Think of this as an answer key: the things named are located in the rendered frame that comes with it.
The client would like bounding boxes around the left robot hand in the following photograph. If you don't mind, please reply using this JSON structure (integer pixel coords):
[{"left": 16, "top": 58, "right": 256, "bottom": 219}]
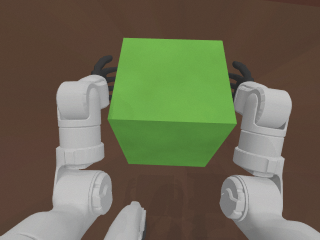
[{"left": 91, "top": 55, "right": 118, "bottom": 101}]

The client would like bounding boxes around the left robot shin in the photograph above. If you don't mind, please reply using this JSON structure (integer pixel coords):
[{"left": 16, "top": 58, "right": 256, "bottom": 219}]
[{"left": 130, "top": 201, "right": 143, "bottom": 240}]

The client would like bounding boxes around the robot left upper arm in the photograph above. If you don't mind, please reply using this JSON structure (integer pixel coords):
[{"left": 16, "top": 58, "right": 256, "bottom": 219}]
[{"left": 0, "top": 170, "right": 113, "bottom": 240}]

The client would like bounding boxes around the left robot forearm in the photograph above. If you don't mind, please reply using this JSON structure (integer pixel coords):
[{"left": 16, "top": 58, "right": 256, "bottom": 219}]
[{"left": 52, "top": 74, "right": 110, "bottom": 206}]

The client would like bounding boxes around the right robot hand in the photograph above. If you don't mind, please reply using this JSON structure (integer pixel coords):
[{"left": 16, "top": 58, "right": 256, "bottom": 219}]
[{"left": 228, "top": 61, "right": 254, "bottom": 102}]

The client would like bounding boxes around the right robot forearm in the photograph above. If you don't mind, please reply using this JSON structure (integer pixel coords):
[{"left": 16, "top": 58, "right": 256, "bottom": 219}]
[{"left": 233, "top": 81, "right": 292, "bottom": 212}]

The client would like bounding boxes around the left robot thigh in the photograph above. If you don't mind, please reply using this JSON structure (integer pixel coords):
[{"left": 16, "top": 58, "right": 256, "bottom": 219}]
[{"left": 103, "top": 205, "right": 146, "bottom": 240}]

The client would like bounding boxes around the carton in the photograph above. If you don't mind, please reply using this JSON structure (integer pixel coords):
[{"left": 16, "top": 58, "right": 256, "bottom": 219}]
[{"left": 107, "top": 38, "right": 237, "bottom": 167}]

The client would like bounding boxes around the robot right upper arm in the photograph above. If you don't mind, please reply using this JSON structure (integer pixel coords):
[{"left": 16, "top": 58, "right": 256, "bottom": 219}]
[{"left": 219, "top": 175, "right": 320, "bottom": 240}]

